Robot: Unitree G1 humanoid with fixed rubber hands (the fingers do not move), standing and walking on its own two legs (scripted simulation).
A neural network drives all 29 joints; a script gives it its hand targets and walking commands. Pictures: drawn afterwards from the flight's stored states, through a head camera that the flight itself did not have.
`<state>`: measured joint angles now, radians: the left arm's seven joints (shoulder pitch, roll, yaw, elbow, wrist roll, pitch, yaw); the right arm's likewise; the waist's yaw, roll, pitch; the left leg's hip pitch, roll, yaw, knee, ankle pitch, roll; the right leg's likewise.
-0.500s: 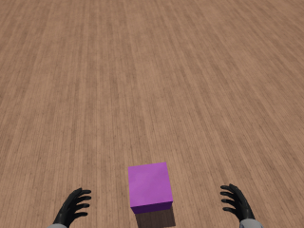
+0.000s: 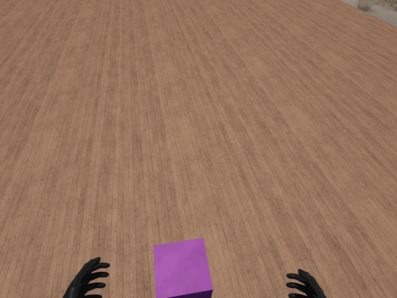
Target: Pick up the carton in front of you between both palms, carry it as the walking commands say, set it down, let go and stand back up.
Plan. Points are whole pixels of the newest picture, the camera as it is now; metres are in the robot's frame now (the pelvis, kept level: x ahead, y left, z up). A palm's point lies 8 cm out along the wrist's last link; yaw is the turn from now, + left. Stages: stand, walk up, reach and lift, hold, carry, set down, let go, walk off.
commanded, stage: let go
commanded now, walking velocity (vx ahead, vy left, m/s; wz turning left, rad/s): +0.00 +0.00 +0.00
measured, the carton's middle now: (182, 276) +0.39 +0.06 -0.65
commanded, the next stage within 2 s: stand in 0.06 s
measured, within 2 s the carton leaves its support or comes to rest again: neither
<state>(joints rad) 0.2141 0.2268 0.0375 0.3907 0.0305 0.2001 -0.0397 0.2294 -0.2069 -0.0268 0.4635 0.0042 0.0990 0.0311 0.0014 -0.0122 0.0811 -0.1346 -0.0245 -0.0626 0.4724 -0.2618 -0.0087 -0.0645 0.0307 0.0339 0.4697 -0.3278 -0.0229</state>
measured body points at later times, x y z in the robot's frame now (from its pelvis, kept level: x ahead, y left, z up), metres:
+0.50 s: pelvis +0.05 +0.02 -0.01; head +0.04 +0.03 +0.44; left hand +0.13 +0.28 -0.13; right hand +0.12 -0.24 -0.13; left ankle +0.00 +0.13 -0.74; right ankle -0.04 -0.11 -0.74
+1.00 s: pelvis +0.04 +0.02 -0.01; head +0.04 +0.03 +0.44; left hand +0.04 +0.27 -0.16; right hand +0.06 -0.23 -0.15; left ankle +0.00 +0.13 -0.74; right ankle -0.04 -0.11 -0.74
